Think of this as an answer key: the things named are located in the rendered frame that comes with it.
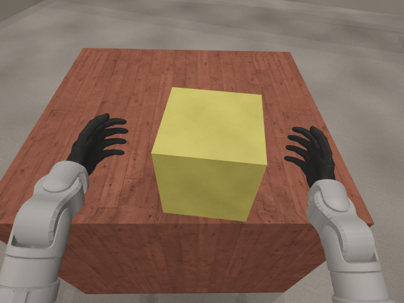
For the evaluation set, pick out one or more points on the robot right forearm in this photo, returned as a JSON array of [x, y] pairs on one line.
[[348, 244]]

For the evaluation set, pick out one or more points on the right robot hand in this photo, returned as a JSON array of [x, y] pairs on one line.
[[318, 162]]

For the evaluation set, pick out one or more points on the carton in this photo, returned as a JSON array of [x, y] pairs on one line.
[[209, 155]]

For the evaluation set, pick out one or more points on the pedestal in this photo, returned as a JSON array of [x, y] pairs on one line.
[[121, 242]]

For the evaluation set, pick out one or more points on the robot left forearm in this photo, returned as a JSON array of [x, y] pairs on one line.
[[38, 239]]

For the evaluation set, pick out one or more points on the left robot hand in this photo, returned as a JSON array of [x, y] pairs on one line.
[[88, 151]]

